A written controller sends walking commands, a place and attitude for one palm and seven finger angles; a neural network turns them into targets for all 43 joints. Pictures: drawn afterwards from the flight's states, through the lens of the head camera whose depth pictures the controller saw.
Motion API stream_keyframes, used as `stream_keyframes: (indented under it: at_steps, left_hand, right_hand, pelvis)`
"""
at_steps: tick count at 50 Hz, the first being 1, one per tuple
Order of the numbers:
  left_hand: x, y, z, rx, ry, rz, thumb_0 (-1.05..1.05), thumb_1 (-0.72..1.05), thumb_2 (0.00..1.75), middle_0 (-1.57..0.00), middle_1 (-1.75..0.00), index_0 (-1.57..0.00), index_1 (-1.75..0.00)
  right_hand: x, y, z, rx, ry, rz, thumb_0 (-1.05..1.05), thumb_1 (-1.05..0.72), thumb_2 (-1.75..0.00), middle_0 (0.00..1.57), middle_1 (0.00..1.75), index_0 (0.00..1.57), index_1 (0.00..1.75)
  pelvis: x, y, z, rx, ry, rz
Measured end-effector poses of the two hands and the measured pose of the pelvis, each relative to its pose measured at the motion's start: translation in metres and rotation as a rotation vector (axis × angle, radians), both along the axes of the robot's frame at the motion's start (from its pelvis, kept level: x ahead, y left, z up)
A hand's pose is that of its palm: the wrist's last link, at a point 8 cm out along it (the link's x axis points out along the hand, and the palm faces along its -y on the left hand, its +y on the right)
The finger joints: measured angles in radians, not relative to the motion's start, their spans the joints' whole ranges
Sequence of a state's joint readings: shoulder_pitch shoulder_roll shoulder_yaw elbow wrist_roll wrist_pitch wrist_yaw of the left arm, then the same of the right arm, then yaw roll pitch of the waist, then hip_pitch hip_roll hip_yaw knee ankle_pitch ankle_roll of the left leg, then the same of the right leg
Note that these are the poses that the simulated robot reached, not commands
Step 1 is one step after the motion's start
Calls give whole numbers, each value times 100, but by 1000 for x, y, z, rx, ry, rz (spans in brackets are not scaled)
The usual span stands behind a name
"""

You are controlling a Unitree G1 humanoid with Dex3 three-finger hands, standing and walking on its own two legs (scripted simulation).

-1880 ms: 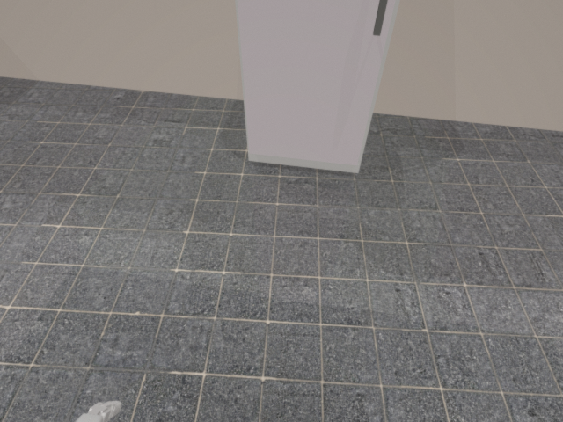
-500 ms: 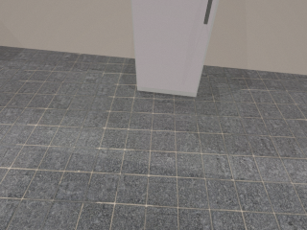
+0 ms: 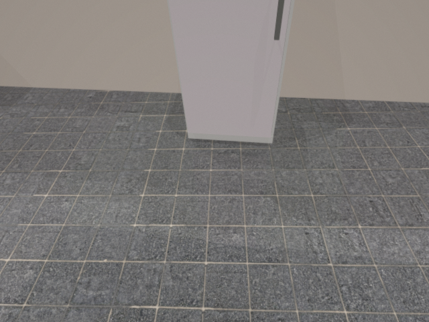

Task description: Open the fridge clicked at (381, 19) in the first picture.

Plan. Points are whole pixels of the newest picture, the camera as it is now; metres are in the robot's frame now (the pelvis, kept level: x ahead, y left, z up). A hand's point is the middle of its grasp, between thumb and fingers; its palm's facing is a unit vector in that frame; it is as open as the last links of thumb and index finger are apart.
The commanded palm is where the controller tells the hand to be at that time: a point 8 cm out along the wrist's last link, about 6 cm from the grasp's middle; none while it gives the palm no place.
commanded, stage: walk to a spot facing it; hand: right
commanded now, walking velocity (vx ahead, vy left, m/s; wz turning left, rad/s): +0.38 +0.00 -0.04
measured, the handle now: out of the picture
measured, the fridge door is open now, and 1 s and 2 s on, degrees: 0 0 0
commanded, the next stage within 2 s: take the last steps up to it in 1.06 s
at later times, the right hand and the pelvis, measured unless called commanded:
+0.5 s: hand (284, 254) +0.33 -0.15 -0.17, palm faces +0.02 +0.98 -0.18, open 7.4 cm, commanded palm none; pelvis +0.21 +0.03 -0.01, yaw -2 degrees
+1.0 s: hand (309, 233) +0.39 -0.22 -0.17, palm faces +0.11 +0.98 -0.15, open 7.4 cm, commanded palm none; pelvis +0.43 -0.04 +0.01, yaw -1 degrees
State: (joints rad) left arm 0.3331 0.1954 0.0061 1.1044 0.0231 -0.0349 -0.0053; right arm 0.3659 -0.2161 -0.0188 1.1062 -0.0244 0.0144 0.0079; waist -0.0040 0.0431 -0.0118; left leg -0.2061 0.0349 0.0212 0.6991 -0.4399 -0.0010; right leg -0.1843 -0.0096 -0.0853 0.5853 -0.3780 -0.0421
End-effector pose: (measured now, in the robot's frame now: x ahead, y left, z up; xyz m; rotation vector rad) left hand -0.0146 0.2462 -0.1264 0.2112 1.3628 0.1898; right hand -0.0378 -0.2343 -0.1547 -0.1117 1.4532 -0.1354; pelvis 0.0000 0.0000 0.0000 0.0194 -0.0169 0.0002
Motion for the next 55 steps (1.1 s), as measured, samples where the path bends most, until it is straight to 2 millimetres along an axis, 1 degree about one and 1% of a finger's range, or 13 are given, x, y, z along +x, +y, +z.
stream_keyframes:
  at_steps: [3, 7, 13, 18, 21, 24, 28, 31, 36, 40, 42, 45, 55]
  left_hand:
    - [-14, -22, 5, -19, 42, 57, 0, 90, 90, -20, -30, -20, -30]
    - [-36, -48, 14, -55, 165, 112, 0, 90, 90, -20, -30, -20, -30]
    - [-46, -69, 21, -100, 326, 188, 0, 90, 90, -20, -30, -20, -30]
    - [-20, -64, 11, -123, 398, 232, 0, 90, 90, -20, -30, -20, -30]
    - [16, -47, -5, -129, 410, 223, 0, 90, 90, -20, -30, -20, -30]
    - [81, -23, -16, -108, 324, 175, 1, 90, 90, -20, -30, -20, -30]
    - [200, 3, -17, -64, 104, 85, 1, 91, 90, -20, -30, -20, -30]
    - [288, 10, -8, -44, -57, 24, 1, 91, 90, -20, -30, -19, -30]
    - [410, -4, 11, -35, -233, -87, 0, 91, 90, -19, -30, -19, -30]
    - [485, -30, 15, -21, -308, -164, 0, 91, 90, -20, -30, -19, -30]
    - [507, -42, 14, -16, -332, -177, 0, 91, 90, -20, -30, -19, -30]
    - [514, -56, 15, -21, -308, -149, 0, 91, 90, -20, -30, -20, -30]
    - [475, -57, 11, -14, -36, 35, -1, 94, 90, -20, -30, -20, -30]
  right_hand:
    - [15, 1, 4, 25, 43, 19, 1, -90, -89, 20, 30, 20, 29]
    - [66, 3, 10, 40, -9, 28, 1, -90, -89, 20, 30, 20, 29]
    - [178, 4, 13, 15, -141, 71, 1, -93, -89, 19, 30, 20, 29]
    - [288, 20, 11, -4, -273, 133, 1, -92, -90, 19, 30, 19, 29]
    - [340, 31, 8, -23, -378, 129, 1, -92, -90, 19, 30, 20, 29]
    - [357, 36, 12, -25, -405, 87, 0, -91, -89, 19, 30, 20, 29]
    - [350, 37, 14, -29, -324, 33, 0, -91, -89, 19, 30, 20, 29]
    - [343, 21, 17, -57, -261, -12, -2, -95, -89, 20, 30, 20, 30]
    - [328, 3, 10, -39, -137, -65, -1, -94, -89, 20, 30, 20, 29]
    - [322, -11, -5, -8, -36, -122, 0, -92, -89, 20, 30, 20, 29]
    - [326, -18, -9, 4, 17, -130, 0, -92, -89, 19, 30, 20, 29]
    - [350, -27, -2, 12, 45, -118, 0, -91, -89, 19, 30, 20, 29]
    - [503, -36, 18, 10, -77, -35, 0, -91, -90, 19, 30, 19, 29]
  pelvis:
    - [18, -5, 5, 2, 4, 3]
    - [43, -8, 12, 7, 11, -4]
    - [89, -2, 10, 2, 14, -2]
    - [141, 11, -4, -1, 9, 3]
    - [175, 24, -18, -9, -2, -14]
    - [200, 28, -16, 8, -17, -37]
    - [232, 27, -4, 17, -12, -50]
    - [257, 23, 2, 22, -3, -60]
    - [302, 8, 4, 30, 0, -67]
    - [344, -14, -5, 35, -8, -74]
    - [361, -25, -8, 18, -14, -64]
    - [384, -35, -2, 10, -20, -51]
    - [467, -44, 15, -17, -5, 9]
